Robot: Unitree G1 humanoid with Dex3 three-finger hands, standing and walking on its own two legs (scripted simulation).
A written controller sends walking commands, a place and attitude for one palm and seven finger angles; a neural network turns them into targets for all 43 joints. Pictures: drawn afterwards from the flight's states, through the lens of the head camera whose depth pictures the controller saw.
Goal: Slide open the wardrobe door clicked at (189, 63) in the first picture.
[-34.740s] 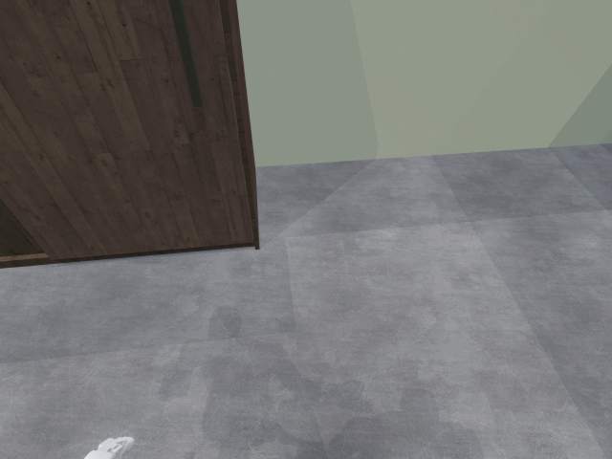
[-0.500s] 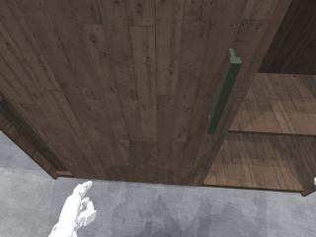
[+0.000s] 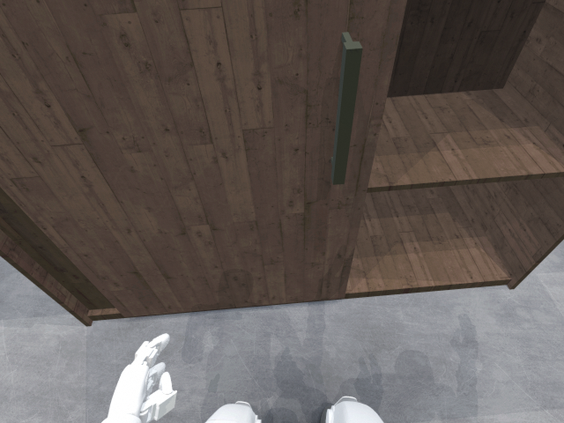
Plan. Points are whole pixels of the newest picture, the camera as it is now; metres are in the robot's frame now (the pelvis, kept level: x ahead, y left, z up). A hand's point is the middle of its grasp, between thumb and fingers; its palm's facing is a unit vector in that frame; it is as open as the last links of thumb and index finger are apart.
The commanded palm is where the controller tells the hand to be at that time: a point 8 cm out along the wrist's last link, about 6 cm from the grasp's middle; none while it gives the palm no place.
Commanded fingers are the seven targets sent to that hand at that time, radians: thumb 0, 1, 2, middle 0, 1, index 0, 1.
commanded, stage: step back with the hand held close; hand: right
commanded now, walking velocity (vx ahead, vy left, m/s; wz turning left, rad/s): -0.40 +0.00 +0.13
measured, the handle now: (341, 117) +0.60 -0.07 +0.11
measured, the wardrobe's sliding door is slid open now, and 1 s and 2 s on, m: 0.64 0.64 0.64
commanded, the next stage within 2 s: stop stepping back and stand still in 0.20 s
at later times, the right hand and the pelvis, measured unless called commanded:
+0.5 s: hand out of the picture +0.08 -0.27 +0.22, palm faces +0.36 +0.87 -0.33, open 7.4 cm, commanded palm +0.03 -0.32 +0.20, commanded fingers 0.00 -0.90 -0.90 0.20 0.30 0.20 0.30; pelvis -0.14 -0.03 +0.04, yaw +6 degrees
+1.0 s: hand out of the picture +0.06 -0.26 +0.21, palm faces +0.25 +0.87 -0.42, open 7.4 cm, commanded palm -0.01 -0.32 +0.20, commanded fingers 0.00 -0.90 -0.90 0.20 0.30 0.20 0.30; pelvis -0.20 -0.05 +0.02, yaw +10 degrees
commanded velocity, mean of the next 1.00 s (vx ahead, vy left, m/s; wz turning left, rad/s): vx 0.06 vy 0.04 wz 0.05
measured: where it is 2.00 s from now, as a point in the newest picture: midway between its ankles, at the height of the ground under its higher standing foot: outside the picture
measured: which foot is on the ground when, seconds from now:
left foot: down 0.00-0.24, up 0.26-0.56, down 0.58-0.82, up 0.84-1.00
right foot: down 0.00-0.06, up 0.08-0.22, down 0.24-0.56, up 0.58-0.80, down 0.82-1.00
